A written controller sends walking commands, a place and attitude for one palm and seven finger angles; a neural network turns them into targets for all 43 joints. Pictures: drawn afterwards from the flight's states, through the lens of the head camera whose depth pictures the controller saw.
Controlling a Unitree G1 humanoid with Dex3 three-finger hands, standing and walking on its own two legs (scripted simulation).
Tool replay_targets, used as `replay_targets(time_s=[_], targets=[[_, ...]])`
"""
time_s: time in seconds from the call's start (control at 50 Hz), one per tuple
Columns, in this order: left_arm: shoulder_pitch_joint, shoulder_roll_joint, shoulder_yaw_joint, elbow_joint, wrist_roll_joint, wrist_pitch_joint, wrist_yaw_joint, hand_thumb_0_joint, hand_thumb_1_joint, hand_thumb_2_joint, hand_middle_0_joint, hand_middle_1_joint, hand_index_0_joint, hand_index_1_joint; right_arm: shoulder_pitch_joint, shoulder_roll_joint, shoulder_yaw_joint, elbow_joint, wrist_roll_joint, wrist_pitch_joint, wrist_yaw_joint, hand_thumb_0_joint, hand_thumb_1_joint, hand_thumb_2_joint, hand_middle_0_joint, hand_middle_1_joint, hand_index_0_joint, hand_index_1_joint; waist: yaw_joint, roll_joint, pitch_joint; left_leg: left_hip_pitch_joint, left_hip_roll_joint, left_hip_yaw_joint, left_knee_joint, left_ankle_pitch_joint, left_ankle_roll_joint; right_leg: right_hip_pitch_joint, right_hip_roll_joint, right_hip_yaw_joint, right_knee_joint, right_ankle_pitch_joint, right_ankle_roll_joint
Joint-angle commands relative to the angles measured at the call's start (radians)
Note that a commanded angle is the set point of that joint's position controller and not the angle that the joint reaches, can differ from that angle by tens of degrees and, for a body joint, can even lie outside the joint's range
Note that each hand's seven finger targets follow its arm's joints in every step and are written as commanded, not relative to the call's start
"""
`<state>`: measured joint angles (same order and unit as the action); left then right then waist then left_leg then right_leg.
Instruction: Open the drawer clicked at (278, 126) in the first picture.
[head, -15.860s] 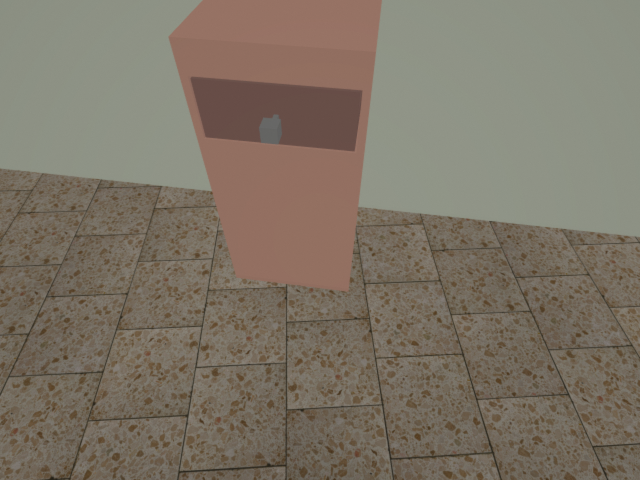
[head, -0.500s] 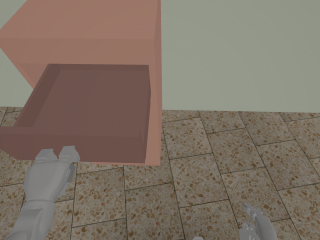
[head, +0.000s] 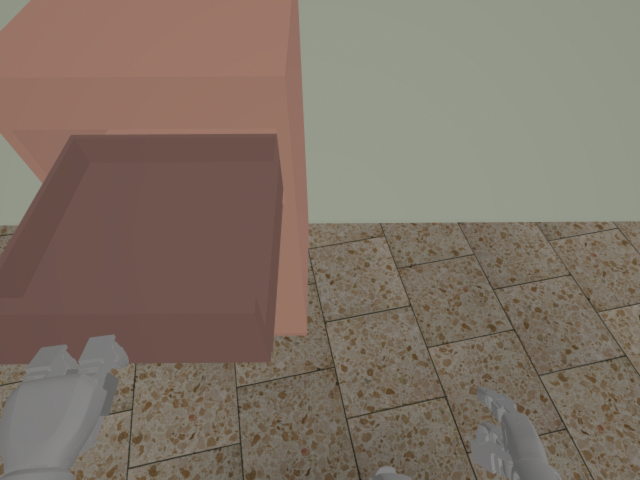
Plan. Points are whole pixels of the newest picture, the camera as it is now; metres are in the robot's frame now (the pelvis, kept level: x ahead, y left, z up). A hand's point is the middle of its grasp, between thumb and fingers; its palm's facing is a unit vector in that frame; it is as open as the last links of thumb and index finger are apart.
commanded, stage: pull the drawer open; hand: left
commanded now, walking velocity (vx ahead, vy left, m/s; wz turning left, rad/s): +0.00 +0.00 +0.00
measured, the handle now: (94, 375) +0.23 +0.29 +0.01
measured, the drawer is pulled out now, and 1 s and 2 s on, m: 0.30 0.30 0.30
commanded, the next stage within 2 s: open the thumb to release the handle in 0.10 s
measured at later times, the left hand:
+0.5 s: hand (87, 414) +0.19 +0.28 +0.00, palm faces +0.00 -0.01 -1.00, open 8.6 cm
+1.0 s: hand (85, 420) +0.18 +0.28 +0.00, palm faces -0.01 -0.01 -1.00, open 13.7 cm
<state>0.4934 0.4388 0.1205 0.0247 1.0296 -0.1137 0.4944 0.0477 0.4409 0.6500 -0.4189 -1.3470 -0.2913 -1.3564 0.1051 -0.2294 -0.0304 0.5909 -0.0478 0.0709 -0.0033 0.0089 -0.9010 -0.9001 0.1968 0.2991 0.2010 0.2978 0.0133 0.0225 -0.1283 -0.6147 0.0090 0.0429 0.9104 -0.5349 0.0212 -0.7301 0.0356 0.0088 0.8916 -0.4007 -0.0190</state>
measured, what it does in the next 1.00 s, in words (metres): stands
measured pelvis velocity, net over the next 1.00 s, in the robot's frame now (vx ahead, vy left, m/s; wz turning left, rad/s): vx -0.02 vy -0.01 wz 0.05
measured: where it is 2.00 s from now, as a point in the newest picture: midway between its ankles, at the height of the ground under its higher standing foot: outside the picture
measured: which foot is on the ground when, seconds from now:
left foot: down 0.00-1.00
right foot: down 0.00-1.00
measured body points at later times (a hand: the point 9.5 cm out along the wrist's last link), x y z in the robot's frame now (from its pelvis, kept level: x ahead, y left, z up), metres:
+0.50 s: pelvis -0.01 +0.00 +0.00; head +0.06 -0.02 +0.44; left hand +0.18 +0.28 +0.05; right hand +0.20 -0.22 -0.12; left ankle -0.05 +0.10 -0.69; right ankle +0.02 -0.11 -0.69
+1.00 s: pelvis -0.02 -0.01 +0.00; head +0.03 -0.03 +0.45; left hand +0.18 +0.28 +0.05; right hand +0.18 -0.25 -0.11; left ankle -0.05 +0.10 -0.69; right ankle +0.02 -0.11 -0.69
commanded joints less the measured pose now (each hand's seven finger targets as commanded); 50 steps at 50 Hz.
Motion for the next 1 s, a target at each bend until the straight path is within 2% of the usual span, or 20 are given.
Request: replay_targets(time_s=[0.0, 0.06, 0.16, 0.18, 0.2, 0.22, 0.26, 0.34, 0.42, 0.46, 0.54, 0.58, 0.68, 0.72, 0.76, 0.78, 0.86, 0.88, 0.94, 0.98], targets=[[0.118, 0.215, 0.210, -0.194, -0.005, 0.012, 0.081, 0.000, 0.900, 0.900, -0.400, -1.350, -0.400, -1.350, -0.084, -0.132, -0.043, -0.135, -0.006, -0.042, -0.016, 0.000, -0.900, -0.900, 0.200, 0.300, 0.200, 0.300, 0.082, 0.086, -0.211, 0.081, -0.034, -0.057, -0.105, 0.530, -0.022, 0.211, 0.006, 0.012, -0.065, 0.386, -0.040], [0.162, 0.218, 0.226, -0.191, -0.011, 0.013, 0.085, 0.000, 0.900, 0.900, -0.400, -1.350, -0.400, -1.350, -0.077, -0.129, -0.046, -0.133, -0.006, -0.039, -0.016, 0.000, -0.900, -0.900, 0.200, 0.300, 0.200, 0.300, 0.094, 0.077, -0.247, 0.095, -0.033, -0.057, -0.095, 0.585, -0.026, 0.231, 0.004, 0.014, -0.057, 0.430, -0.039], [0.159, 0.209, 0.218, -0.193, -0.012, 0.014, 0.090, 0.000, 0.900, 0.900, -0.400, -1.350, -0.400, -1.350, -0.075, -0.132, -0.048, -0.127, -0.006, -0.036, -0.017, 0.000, -0.900, -0.900, 0.200, 0.300, 0.200, 0.300, 0.088, 0.070, -0.247, 0.094, -0.032, -0.059, -0.088, 0.607, -0.030, 0.225, 0.003, 0.012, -0.049, 0.449, -0.036], [-0.173, 0.146, 0.099, -0.191, 0.010, 0.009, 0.092, 0.000, 0.900, 0.900, -0.400, -1.350, -0.400, -1.350, -0.080, -0.139, -0.045, -0.098, -0.009, -0.039, -0.024, 0.000, -0.900, -0.900, 0.200, 0.300, 0.200, 0.300, -0.011, 0.052, -0.211, 0.076, -0.027, -0.068, -0.058, 0.545, -0.022, 0.124, 0.003, 0.005, -0.046, 0.405, -0.028], [-0.159, 0.167, 0.141, -0.167, 0.012, 0.004, 0.097, 0.000, 0.830, 0.870, -0.395, -1.342, -0.395, -1.342, -0.054, -0.134, -0.057, -0.105, -0.014, -0.050, -0.031, 0.000, -0.900, -0.900, 0.200, 0.300, 0.200, 0.300, 0.022, 0.052, -0.242, 0.080, -0.025, -0.064, -0.059, 0.527, -0.017, 0.140, -0.001, -0.011, -0.042, 0.373, -0.026], [-0.166, 0.179, 0.145, -0.148, 0.013, 0.005, 0.101, 0.000, 0.760, 0.840, -0.390, -1.335, -0.390, -1.335, -0.058, -0.140, -0.051, -0.100, -0.015, -0.051, -0.036, 0.000, -0.900, -0.900, 0.200, 0.300, 0.200, 0.300, 0.016, 0.059, -0.227, 0.071, -0.026, -0.069, -0.060, 0.522, -0.019, 0.128, 0.002, -0.013, -0.041, 0.361, -0.029], [-0.089, 0.179, 0.151, -0.118, 0.021, 0.012, 0.100, 0.000, 0.620, 0.780, -0.380, -1.320, -0.380, -1.320, -0.049, -0.136, -0.056, -0.099, -0.015, -0.053, -0.037, 0.000, -0.900, -0.900, 0.200, 0.300, 0.200, 0.300, 0.044, 0.035, -0.270, 0.090, -0.030, -0.065, -0.060, 0.536, -0.022, 0.154, 0.005, -0.007, -0.040, 0.376, -0.030], [-0.132, 0.191, 0.138, -0.142, 0.008, 0.031, 0.082, 0.000, 0.340, 0.660, -0.360, -1.290, -0.360, -1.290, -0.049, -0.136, -0.053, -0.103, -0.006, -0.043, -0.046, 0.000, -0.900, -0.900, 0.200, 0.300, 0.200, 0.300, 0.044, 0.016, -0.314, 0.110, -0.035, -0.062, -0.070, 0.559, -0.022, 0.204, -0.003, -0.002, -0.051, 0.420, -0.026], [-0.164, 0.209, 0.140, -0.078, -0.007, 0.056, 0.051, 0.000, 0.060, 0.540, -0.340, -1.260, -0.340, -1.260, -0.072, -0.138, -0.041, -0.098, 0.003, -0.036, -0.061, 0.000, -0.900, -0.900, 0.200, 0.300, 0.200, 0.300, 0.039, -0.041, -0.234, 0.057, -0.041, -0.056, -0.098, 0.423, -0.006, 0.225, -0.004, -0.002, -0.088, 0.357, -0.023], [-0.199, 0.195, 0.111, -0.063, 0.002, 0.056, 0.033, 0.000, -0.080, 0.480, -0.330, -1.245, -0.330, -1.245, -0.081, -0.131, -0.035, -0.101, 0.005, -0.039, -0.067, 0.000, -0.900, -0.900, 0.200, 0.300, 0.200, 0.300, 0.040, -0.022, -0.192, 0.047, -0.045, -0.053, -0.115, 0.366, -0.001, 0.218, -0.006, -0.004, -0.106, 0.305, -0.025], [-0.226, 0.215, 0.114, -0.066, 0.014, 0.042, 0.016, 0.000, -0.360, 0.360, -0.310, -1.215, -0.310, -1.215, -0.083, -0.125, -0.028, -0.105, 0.002, -0.043, -0.072, 0.000, -0.900, -0.900, 0.200, 0.300, 0.200, 0.300, 0.052, 0.037, -0.212, 0.070, -0.048, -0.045, -0.129, 0.354, 0.000, 0.230, -0.008, 0.003, -0.118, 0.277, -0.029], [-0.208, 0.204, 0.106, -0.047, 0.007, 0.037, 0.007, 0.000, -0.500, 0.300, -0.300, -1.200, -0.300, -1.200, -0.083, -0.123, -0.029, -0.102, 0.006, -0.047, -0.072, 0.000, -0.900, -0.900, 0.200, 0.300, 0.200, 0.300, 0.050, 0.022, -0.194, 0.065, -0.050, -0.045, -0.133, 0.345, -0.001, 0.236, -0.007, 0.008, -0.129, 0.278, -0.028], [-0.256, 0.213, 0.113, -0.022, 0.004, 0.008, 0.000, 0.000, -0.500, 0.300, -0.300, -1.200, -0.300, -1.200, -0.085, -0.126, -0.029, -0.100, 0.005, -0.057, -0.074, 0.000, -0.900, -0.900, 0.200, 0.300, 0.200, 0.300, 0.046, 0.015, -0.161, 0.038, -0.053, -0.044, -0.137, 0.301, 0.003, 0.227, -0.010, 0.018, -0.142, 0.242, -0.027], [-0.267, 0.229, 0.129, -0.031, 0.006, -0.004, 0.003, 0.000, -0.500, 0.300, -0.300, -1.200, -0.300, -1.200, -0.075, -0.129, -0.033, -0.101, 0.004, -0.059, -0.072, 0.000, -0.900, -0.900, 0.200, 0.300, 0.200, 0.300, 0.045, 0.018, -0.188, 0.041, -0.052, -0.046, -0.134, 0.302, 0.002, 0.236, -0.010, 0.017, -0.137, 0.237, -0.028], [-0.255, 0.217, 0.124, -0.016, 0.007, -0.012, 0.007, 0.000, -0.500, 0.300, -0.300, -1.200, -0.300, -1.200, -0.074, -0.127, -0.038, -0.097, 0.005, -0.064, -0.071, 0.000, -0.900, -0.900, 0.200, 0.300, 0.200, 0.300, 0.047, 0.003, -0.183, 0.036, -0.054, -0.043, -0.130, 0.293, 0.003, 0.228, -0.010, 0.018, -0.138, 0.231, -0.027], [-0.202, 0.145, 0.065, -0.056, 0.001, -0.016, 0.007, 0.000, -0.500, 0.300, -0.300, -1.200, -0.300, -1.200, -0.081, -0.118, -0.039, -0.117, 0.005, -0.073, -0.064, 0.000, -0.900, -0.900, 0.200, 0.300, 0.200, 0.300, 0.053, 0.036, -0.201, 0.050, -0.056, -0.040, -0.137, 0.300, 0.000, 0.236, -0.012, 0.021, -0.142, 0.235, -0.028], [-0.263, 0.212, 0.118, -0.018, 0.009, -0.013, 0.021, 0.000, -0.500, 0.300, -0.300, -1.200, -0.300, -1.200, -0.070, -0.129, -0.042, -0.095, 0.004, -0.075, -0.067, 0.000, -0.900, -0.900, 0.200, 0.300, 0.200, 0.300, 0.039, -0.020, -0.184, 0.020, -0.054, -0.043, -0.126, 0.272, 0.003, 0.221, -0.013, 0.022, -0.139, 0.213, -0.024], [-0.285, 0.196, 0.100, -0.008, 0.013, -0.011, 0.023, 0.000, -0.500, 0.300, -0.300, -1.200, -0.300, -1.200, -0.075, -0.128, -0.038, -0.096, 0.005, -0.076, -0.067, 0.000, -0.900, -0.900, 0.200, 0.300, 0.200, 0.300, 0.034, -0.022, -0.163, 0.005, -0.054, -0.042, -0.126, 0.256, 0.005, 0.207, -0.015, 0.022, -0.142, 0.198, -0.023], [-0.384, 0.225, 0.105, 0.000, 0.029, -0.013, 0.030, 0.000, -0.500, 0.300, -0.300, -1.200, -0.300, -1.200, -0.067, -0.132, -0.038, -0.088, 0.005, -0.079, -0.072, 0.000, -0.900, -0.900, 0.200, 0.300, 0.200, 0.300, 0.027, 0.000, -0.165, 0.004, -0.055, -0.042, -0.122, 0.224, 0.008, 0.180, -0.017, 0.020, -0.140, 0.147, -0.023], [-0.382, 0.201, 0.082, -0.003, 0.031, -0.013, 0.027, 0.000, -0.500, 0.300, -0.300, -1.200, -0.300, -1.200, -0.061, -0.128, -0.042, -0.089, 0.005, -0.086, -0.072, 0.000, -0.900, -0.900, 0.200, 0.300, 0.200, 0.300, 0.031, 0.027, -0.204, 0.027, -0.055, -0.041, -0.122, 0.249, 0.006, 0.188, -0.014, 0.013, -0.132, 0.170, -0.026]])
